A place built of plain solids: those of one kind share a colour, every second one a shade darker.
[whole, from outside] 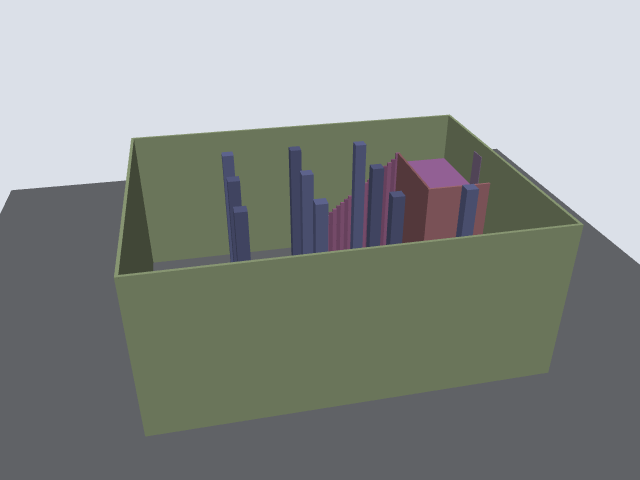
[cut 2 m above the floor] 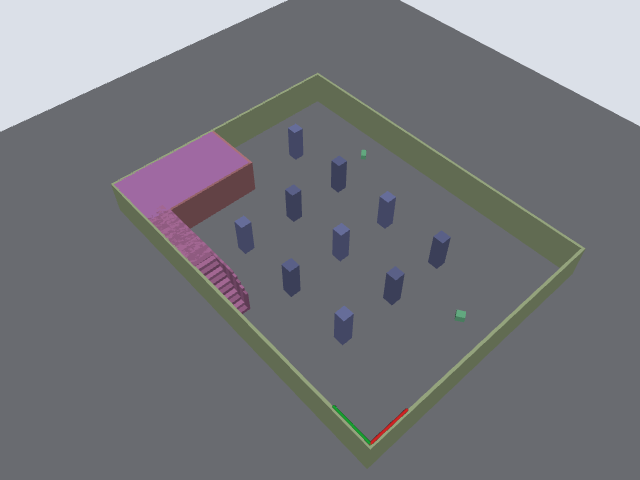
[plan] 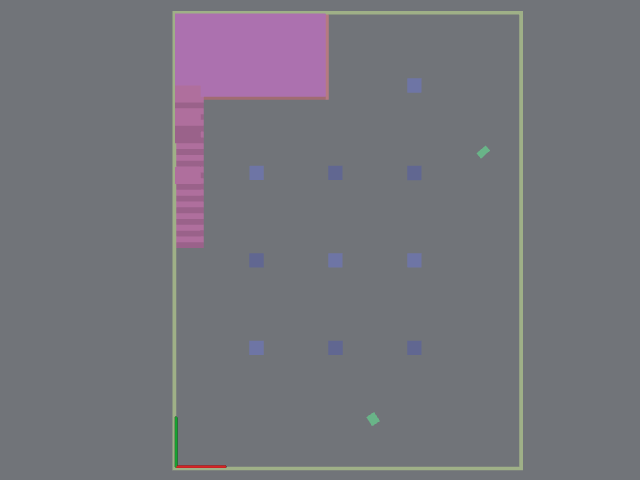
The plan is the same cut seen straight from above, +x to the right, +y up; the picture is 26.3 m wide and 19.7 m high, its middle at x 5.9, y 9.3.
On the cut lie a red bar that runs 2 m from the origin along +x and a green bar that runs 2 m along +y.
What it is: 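A covered reservoir's hall 14.1 x 18.6 m, 8.1 m high, on 10 brick piers 0.59 m square, 3.2 x 3.6 m apart; along one wall a straight stair 1.01 m broad in ONE RUN of 27 risers of 0.197 m from the floor to an entrance gallery 6.1 x 3.4 m at 5.31 m; closed guards 1.08 m over every tread and the gallery; no daylight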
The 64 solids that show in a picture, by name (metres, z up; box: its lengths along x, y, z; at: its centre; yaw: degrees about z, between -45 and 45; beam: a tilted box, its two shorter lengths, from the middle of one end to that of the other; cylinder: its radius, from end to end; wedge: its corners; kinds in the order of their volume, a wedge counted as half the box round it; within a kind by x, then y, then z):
{
 "gal_1": {"box": [6.19, 3.42, 5.36], "at": [3.04, 16.89, 2.63]},
 "wall_1": {"box": [0.15, 18.85, 8.15], "at": [-0.07, 9.28, 4.03]},
 "wall_2": {"box": [14.38, 0.15, 8.15], "at": [7.04, -0.07, 4.03]},
 "wall_3": {"box": [14.38, 0.15, 8.15], "at": [7.04, 18.62, 4.03]},
 "wall_4": {"box": [0.15, 18.85, 8.15], "at": [14.15, 9.28, 4.03]},
 "stair_1": {"box": [1.06, 0.7, 0.25], "at": [0.48, 9.32, 0.07]},
 "stair_2": {"box": [1.06, 0.7, 0.44], "at": [0.48, 9.55, 0.17]},
 "stair_3": {"box": [1.06, 0.7, 0.64], "at": [0.48, 9.79, 0.27]},
 "stair_4": {"box": [1.06, 0.7, 0.84], "at": [0.48, 10.03, 0.37]},
 "stair_5": {"box": [1.06, 0.7, 1.03], "at": [0.48, 10.27, 0.47]},
 "stair_6": {"box": [1.06, 0.7, 1.23], "at": [0.48, 10.51, 0.57]},
 "stair_7": {"box": [1.06, 0.7, 1.43], "at": [0.48, 10.75, 0.66]},
 "stair_8": {"box": [1.06, 0.7, 1.62], "at": [0.48, 10.99, 0.76]},
 "stair_9": {"box": [1.06, 0.7, 1.82], "at": [0.48, 11.23, 0.86]},
 "stair_10": {"box": [1.06, 0.7, 2.02], "at": [0.48, 11.47, 0.96]},
 "stair_11": {"box": [1.06, 0.7, 2.21], "at": [0.48, 11.71, 1.06]},
 "stair_12": {"box": [1.06, 0.7, 2.41], "at": [0.48, 11.94, 1.16]},
 "stair_13": {"box": [1.06, 0.7, 2.61], "at": [0.48, 12.18, 1.25]},
 "stair_14": {"box": [1.06, 0.7, 2.81], "at": [0.48, 12.42, 1.35]},
 "stair_15": {"box": [1.06, 0.7, 3.0], "at": [0.48, 12.66, 1.45]},
 "stair_16": {"box": [1.06, 0.7, 3.2], "at": [0.48, 12.9, 1.55]},
 "stair_17": {"box": [1.06, 0.7, 3.4], "at": [0.48, 13.14, 1.65]},
 "stair_18": {"box": [1.06, 0.7, 3.59], "at": [0.48, 13.38, 1.75]},
 "stair_19": {"box": [1.06, 0.7, 3.79], "at": [0.48, 13.62, 1.84]},
 "stair_20": {"box": [1.06, 0.7, 3.99], "at": [0.48, 13.86, 1.94]},
 "stair_21": {"box": [1.06, 0.7, 4.18], "at": [0.48, 14.1, 2.04]},
 "stair_22": {"box": [1.06, 0.7, 4.38], "at": [0.48, 14.33, 2.14]},
 "stair_23": {"box": [1.06, 0.7, 4.58], "at": [0.48, 14.57, 2.24]},
 "stair_24": {"box": [1.06, 0.7, 4.77], "at": [0.48, 14.81, 2.34]},
 "stair_25": {"box": [1.06, 0.7, 4.97], "at": [0.48, 15.05, 2.44]},
 "stair_26": {"box": [1.06, 0.7, 5.17], "at": [0.48, 15.29, 2.53]},
 "stair_27": {"box": [0.12, 0.24, 1.33], "at": [1.07, 9.09, 0.61]},
 "stair_28": {"box": [0.12, 0.24, 1.52], "at": [1.07, 9.32, 0.71]},
 "stair_29": {"box": [0.12, 0.24, 1.72], "at": [1.07, 9.56, 0.81]},
 "stair_30": {"box": [0.12, 0.24, 1.92], "at": [1.07, 9.8, 0.91]},
 "stair_31": {"box": [0.12, 0.24, 2.11], "at": [1.07, 10.04, 1.01]},
 "stair_32": {"box": [0.12, 0.24, 2.9], "at": [1.07, 11.0, 1.4]},
 "stair_33": {"box": [0.12, 0.24, 3.1], "at": [1.07, 11.24, 1.5]},
 "stair_34": {"box": [0.12, 0.24, 3.29], "at": [1.07, 11.48, 1.6]},
 "stair_35": {"box": [0.12, 0.24, 3.49], "at": [1.07, 11.71, 1.7]},
 "stair_36": {"box": [0.12, 0.24, 3.69], "at": [1.07, 11.95, 1.79]},
 "stair_37": {"box": [0.12, 0.24, 3.89], "at": [1.07, 12.19, 1.89]},
 "stair_38": {"box": [0.12, 0.24, 4.67], "at": [1.07, 13.15, 2.29]},
 "stair_39": {"box": [0.12, 0.24, 4.87], "at": [1.07, 13.39, 2.38]},
 "stair_40": {"box": [0.12, 0.24, 5.66], "at": [1.07, 14.34, 2.78]},
 "stair_41": {"box": [0.12, 0.24, 5.85], "at": [1.07, 14.58, 2.88]},
 "stair_42": {"box": [0.12, 0.24, 6.05], "at": [1.07, 14.82, 2.98]},
 "stair_43": {"box": [0.12, 0.24, 6.44], "at": [1.07, 15.06, 3.17]},
 "pier_1": {"box": [0.59, 0.59, 8.14], "at": [3.29, 4.87, 4.02]},
 "pier_2": {"box": [0.59, 0.59, 8.14], "at": [3.29, 8.46, 4.02]},
 "pier_3": {"box": [0.59, 0.59, 8.14], "at": [3.29, 12.05, 4.02]},
 "pier_4": {"box": [0.59, 0.59, 8.14], "at": [6.54, 4.87, 4.02]},
 "pier_5": {"box": [0.59, 0.59, 8.14], "at": [6.54, 8.46, 4.02]},
 "pier_6": {"box": [0.59, 0.59, 8.14], "at": [6.54, 12.05, 4.02]},
 "pier_7": {"box": [0.59, 0.59, 8.14], "at": [9.78, 4.87, 4.02]},
 "pier_8": {"box": [0.59, 0.59, 8.14], "at": [9.78, 8.46, 4.02]},
 "pier_9": {"box": [0.59, 0.59, 8.14], "at": [9.78, 12.05, 4.02]},
 "pier_10": {"box": [0.59, 0.59, 8.14], "at": [9.78, 15.64, 4.02]},
 "piece_1": {"box": [5.01, 0.12, 6.44], "at": [3.63, 15.12, 3.17]},
 "piece_2": {"box": [0.12, 0.02, 6.44], "at": [6.2, 15.06, 3.17]},
 "piece_3": {"box": [0.12, 3.49, 6.44], "at": [6.2, 16.8, 3.17]},
 "box_cardboard_1": {"box": [0.38, 0.44, 0.41], "at": [8.08, 1.95, 0.15], "yaw": 33.0},
 "box_cardboard_2": {"box": [0.5, 0.29, 0.34], "at": [12.6, 12.91, 0.12], "yaw": 41.6},
 "door_1": {"box": [0.95, 0.04, 2.1], "at": [4.46, 18.53, 6.31]}
}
